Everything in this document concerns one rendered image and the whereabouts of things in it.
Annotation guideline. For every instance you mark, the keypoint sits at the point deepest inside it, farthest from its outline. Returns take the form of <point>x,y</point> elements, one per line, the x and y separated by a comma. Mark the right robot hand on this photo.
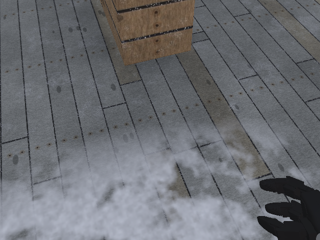
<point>305,215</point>

